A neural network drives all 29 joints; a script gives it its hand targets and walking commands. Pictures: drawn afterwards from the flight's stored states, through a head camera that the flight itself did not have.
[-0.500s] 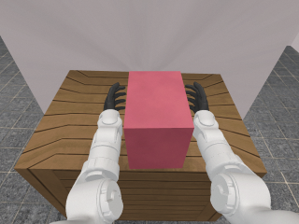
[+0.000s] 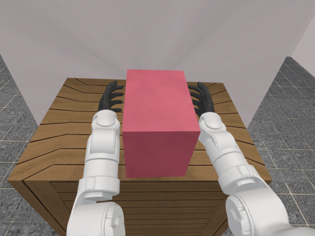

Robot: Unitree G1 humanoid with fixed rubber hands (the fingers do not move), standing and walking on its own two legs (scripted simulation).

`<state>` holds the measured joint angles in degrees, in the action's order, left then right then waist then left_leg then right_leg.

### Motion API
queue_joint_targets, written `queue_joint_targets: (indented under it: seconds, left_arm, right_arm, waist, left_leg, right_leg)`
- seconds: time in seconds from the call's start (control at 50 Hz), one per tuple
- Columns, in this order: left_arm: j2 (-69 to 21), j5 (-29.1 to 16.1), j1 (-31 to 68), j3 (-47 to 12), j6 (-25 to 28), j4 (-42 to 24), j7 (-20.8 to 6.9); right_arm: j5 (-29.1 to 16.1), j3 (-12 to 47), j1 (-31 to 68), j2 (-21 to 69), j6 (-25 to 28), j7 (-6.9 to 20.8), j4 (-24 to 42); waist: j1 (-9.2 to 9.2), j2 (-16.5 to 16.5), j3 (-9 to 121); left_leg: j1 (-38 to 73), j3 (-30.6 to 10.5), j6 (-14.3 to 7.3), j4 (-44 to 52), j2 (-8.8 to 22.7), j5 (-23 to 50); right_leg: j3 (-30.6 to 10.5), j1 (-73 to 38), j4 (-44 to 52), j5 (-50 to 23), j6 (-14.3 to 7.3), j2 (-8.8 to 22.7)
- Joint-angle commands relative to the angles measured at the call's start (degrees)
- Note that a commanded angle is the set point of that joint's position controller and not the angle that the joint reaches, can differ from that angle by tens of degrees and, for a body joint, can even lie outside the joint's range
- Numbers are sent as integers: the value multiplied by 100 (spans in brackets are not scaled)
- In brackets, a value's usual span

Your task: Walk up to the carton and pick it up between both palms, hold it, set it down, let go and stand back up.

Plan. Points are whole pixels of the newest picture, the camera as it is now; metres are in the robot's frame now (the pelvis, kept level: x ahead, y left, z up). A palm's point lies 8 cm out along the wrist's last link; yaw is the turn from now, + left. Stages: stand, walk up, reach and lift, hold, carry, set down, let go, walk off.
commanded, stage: reach and lift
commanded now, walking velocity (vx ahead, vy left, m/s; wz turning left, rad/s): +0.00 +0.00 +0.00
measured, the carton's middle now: (155, 122) +0.40 +0.00 +0.10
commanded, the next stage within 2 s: hold in 0.90 s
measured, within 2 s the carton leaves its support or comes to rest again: neither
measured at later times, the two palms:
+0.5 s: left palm (106, 109) +0.38 +0.13 +0.16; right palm (206, 112) +0.38 -0.12 +0.15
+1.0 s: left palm (105, 103) +0.38 +0.13 +0.18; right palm (207, 110) +0.37 -0.12 +0.16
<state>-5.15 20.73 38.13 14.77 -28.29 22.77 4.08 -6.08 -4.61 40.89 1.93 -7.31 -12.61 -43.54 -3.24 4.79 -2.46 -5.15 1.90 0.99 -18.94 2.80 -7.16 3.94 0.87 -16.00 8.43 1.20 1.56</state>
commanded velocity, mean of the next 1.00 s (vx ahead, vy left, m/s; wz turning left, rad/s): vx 0.00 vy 0.00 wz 0.00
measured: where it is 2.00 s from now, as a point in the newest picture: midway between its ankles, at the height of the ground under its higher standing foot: outside the picture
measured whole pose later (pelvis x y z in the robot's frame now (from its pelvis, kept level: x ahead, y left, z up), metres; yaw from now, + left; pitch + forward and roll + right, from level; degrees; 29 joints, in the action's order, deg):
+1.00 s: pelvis +0.01 +0.00 +0.00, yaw +1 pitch -10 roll -1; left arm -6.1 24.3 36.4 15.1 -36.7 10.2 -1.3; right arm -9.0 0.9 37.1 1.5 -11.7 -15.7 -32.9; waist -5.3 3.6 -5.9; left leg -0.4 0.5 1.2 -18.6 2.5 -8.1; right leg 5.3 -5.0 -14.5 9.2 1.2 1.7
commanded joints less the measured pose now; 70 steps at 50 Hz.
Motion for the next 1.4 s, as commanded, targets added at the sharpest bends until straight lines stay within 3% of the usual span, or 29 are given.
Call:
queue_joint_targets:
  seconds: [0.0,0.18,0.4,0.62,0.64,0.7,0.82,0.94,1.06,1.24,1.38]
  left_arm:
    - [-3606,-428,3067,-2051,38,-560,-1104]
    - [-3571,-463,2768,-2327,-139,-1064,-1232]
    - [-3462,-607,2640,-2621,-316,-1615,-1228]
    - [-3320,-565,2578,-2532,-527,-1749,-1344]
    - [-3247,-479,2803,-2499,-532,-1733,-1371]
    - [-3261,-449,2838,-2439,-523,-1657,-1425]
    - [-3290,-463,2695,-2382,-529,-1544,-1415]
    - [-3263,-419,2776,-2318,-603,-1557,-1391]
    - [-3296,-470,2739,-2465,-761,-1933,-1361]
    - [-3204,-403,2862,-2386,-1052,-2096,-1455]
    - [-3184,-389,2979,-2247,-1076,-1781,-1487]
  right_arm:
    - [-101,1686,3928,3196,315,621,1600]
    - [-198,2018,3885,3121,417,542,2265]
    - [-404,2489,3736,3185,234,374,2855]
    - [-473,2500,3636,3120,47,288,2950]
    - [-479,2427,3571,3080,28,305,2797]
    - [-415,2306,3551,3043,54,346,2753]
    - [-508,2482,3821,3036,155,343,3041]
    - [-471,2467,3829,3002,115,388,2906]
    - [-699,2679,3857,2989,46,351,3146]
    - [-613,2406,3810,2922,-171,362,3030]
    - [-433,2184,4004,2938,-176,398,2920]
  waist:
    - [-110,-551,2014]
    - [-221,-548,2130]
    - [-207,-577,2209]
    - [-257,-512,2011]
    - [-336,-665,1935]
    - [-358,-669,1975]
    - [-269,-509,2184]
    - [-194,-459,2048]
    - [-170,-578,2194]
    - [-221,-653,1743]
    - [-228,-605,1641]
  left_leg:
    - [1131,95,-32,216,-442,364]
    - [1459,71,83,-28,-453,1198]
    - [1425,10,79,-93,-489,1281]
    - [1365,37,63,-18,-501,1146]
    - [1298,37,61,20,-517,1132]
    - [1345,35,69,37,-508,1099]
    - [1483,8,50,-30,-510,1409]
    - [1449,54,23,62,-481,1233]
    - [1589,56,62,-27,-494,1540]
    - [1263,185,24,211,-487,796]
    - [1132,228,-35,292,-460,430]
  right_leg:
    - [164,-23,249,-308,160,-422]
    - [292,-341,170,-1177,183,-498]
    - [250,-538,107,-1519,225,-460]
    - [263,-656,120,-1551,272,-444]
    - [270,-589,167,-1487,249,-423]
    - [294,-550,192,-1370,219,-414]
    - [333,-710,178,-1624,229,-470]
    - [328,-608,229,-1238,183,-494]
    - [299,-726,214,-1399,176,-515]
    - [306,-623,284,-564,131,-467]
    - [354,-547,310,-196,115,-457]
